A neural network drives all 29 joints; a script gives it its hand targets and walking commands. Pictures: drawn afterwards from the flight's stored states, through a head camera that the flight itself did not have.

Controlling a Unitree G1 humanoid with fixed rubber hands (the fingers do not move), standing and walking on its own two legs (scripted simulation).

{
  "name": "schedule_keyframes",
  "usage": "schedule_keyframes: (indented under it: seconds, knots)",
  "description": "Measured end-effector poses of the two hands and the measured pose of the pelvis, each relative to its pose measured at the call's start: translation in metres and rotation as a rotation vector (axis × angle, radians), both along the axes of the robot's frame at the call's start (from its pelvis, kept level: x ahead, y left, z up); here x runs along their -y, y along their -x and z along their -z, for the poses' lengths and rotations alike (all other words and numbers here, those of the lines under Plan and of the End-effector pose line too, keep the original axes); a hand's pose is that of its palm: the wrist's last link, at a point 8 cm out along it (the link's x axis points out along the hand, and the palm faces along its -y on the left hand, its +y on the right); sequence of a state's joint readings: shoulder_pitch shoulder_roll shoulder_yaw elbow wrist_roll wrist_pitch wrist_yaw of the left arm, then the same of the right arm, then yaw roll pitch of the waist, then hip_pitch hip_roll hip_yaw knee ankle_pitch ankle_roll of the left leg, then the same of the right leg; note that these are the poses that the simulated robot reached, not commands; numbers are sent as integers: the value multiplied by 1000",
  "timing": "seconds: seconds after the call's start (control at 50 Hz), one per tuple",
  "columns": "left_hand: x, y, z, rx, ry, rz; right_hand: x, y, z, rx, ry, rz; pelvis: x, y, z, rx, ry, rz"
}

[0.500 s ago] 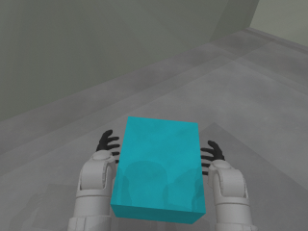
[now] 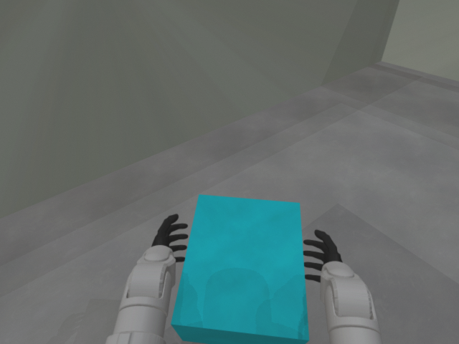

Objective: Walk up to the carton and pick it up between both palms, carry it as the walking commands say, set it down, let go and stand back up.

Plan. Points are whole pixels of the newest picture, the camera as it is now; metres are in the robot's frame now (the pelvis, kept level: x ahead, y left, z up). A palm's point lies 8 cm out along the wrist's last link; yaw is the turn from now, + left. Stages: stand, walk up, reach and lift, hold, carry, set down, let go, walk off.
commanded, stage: hold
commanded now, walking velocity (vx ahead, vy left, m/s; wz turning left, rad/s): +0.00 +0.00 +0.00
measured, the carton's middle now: (243, 269) +0.30 -0.04 -0.05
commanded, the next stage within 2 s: set down in 0.68 s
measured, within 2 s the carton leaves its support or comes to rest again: neither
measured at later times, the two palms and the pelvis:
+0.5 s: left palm (168, 258) +0.27 +0.09 +0.06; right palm (335, 256) +0.26 -0.20 +0.04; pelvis -0.03 -0.05 +0.00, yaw +3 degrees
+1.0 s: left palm (170, 251) +0.31 +0.10 +0.03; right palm (332, 260) +0.27 -0.20 +0.01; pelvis -0.01 -0.01 +0.00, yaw +1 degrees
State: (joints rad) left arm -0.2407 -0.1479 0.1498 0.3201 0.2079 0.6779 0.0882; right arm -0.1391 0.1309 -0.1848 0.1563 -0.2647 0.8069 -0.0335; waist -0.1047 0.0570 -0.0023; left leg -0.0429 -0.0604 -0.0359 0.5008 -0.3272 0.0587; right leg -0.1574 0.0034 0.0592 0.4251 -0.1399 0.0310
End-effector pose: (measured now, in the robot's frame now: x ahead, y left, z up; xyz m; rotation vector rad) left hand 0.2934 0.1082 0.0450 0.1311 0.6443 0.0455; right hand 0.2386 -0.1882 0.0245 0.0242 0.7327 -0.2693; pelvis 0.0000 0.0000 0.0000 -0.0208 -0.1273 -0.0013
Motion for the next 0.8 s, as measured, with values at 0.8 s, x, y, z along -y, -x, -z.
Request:
schedule_keyframes:
  seconds: [0.8]
  knots:
    - [-5,7,-16,29,15,-132,-4,-30,-19,25,25,-66,19,22,0,38,-4,-63]
